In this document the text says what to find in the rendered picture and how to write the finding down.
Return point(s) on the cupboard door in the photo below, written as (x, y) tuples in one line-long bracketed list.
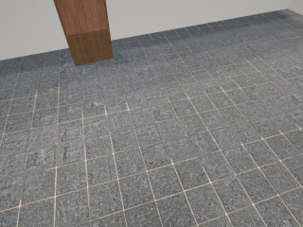
[(82, 16)]

